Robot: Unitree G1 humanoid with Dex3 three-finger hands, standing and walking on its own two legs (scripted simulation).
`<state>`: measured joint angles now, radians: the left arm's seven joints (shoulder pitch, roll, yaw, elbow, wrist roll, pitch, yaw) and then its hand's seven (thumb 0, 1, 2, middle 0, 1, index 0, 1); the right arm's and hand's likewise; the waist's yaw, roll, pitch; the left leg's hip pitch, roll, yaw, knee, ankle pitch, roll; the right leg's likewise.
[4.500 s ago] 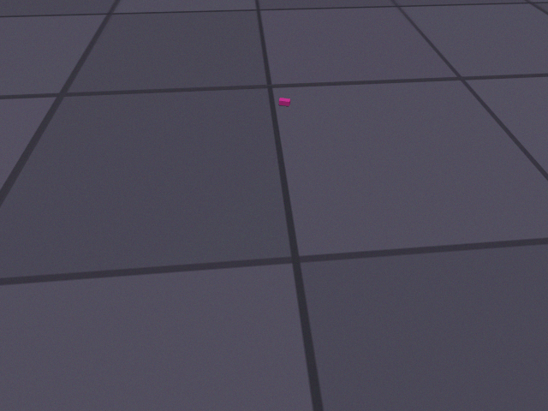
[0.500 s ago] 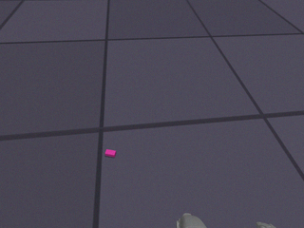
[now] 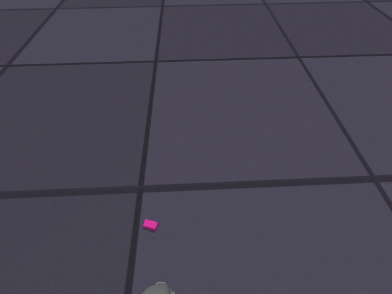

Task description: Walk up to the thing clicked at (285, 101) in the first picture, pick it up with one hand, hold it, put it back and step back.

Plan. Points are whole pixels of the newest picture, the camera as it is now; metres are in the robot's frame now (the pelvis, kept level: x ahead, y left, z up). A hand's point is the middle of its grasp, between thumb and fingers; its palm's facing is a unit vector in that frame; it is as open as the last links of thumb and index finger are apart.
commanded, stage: walk up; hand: left
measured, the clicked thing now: (150, 225) +0.56 +0.27 -0.75
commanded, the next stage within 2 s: stand in 1.52 s
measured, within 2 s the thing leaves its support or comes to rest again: neither
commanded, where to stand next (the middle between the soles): +0.18 +0.04 m, yaw -1 degrees
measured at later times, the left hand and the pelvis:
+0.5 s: hand (86, 286) +0.17 +0.28 -0.16, palm faces -0.08 -0.92 -0.39, open 7.4 cm; pelvis +0.08 +0.01 -0.02, yaw -2 degrees
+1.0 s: hand (92, 271) +0.20 +0.26 -0.14, palm faces -0.06 -0.94 -0.32, open 7.4 cm; pelvis +0.09 +0.02 +0.01, yaw -3 degrees
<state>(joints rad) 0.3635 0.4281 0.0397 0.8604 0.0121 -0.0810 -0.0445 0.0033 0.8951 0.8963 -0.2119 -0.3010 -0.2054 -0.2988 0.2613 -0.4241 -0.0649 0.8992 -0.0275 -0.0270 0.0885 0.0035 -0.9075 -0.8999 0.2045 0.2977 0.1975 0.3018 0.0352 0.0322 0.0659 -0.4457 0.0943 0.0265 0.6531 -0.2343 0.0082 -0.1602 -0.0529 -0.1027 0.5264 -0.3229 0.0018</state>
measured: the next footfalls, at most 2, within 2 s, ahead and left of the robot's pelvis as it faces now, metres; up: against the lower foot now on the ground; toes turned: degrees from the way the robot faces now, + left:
left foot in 0.04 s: +0.16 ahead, +0.14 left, +0.00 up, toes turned +2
right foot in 0.38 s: +0.18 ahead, -0.12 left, +0.00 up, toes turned -5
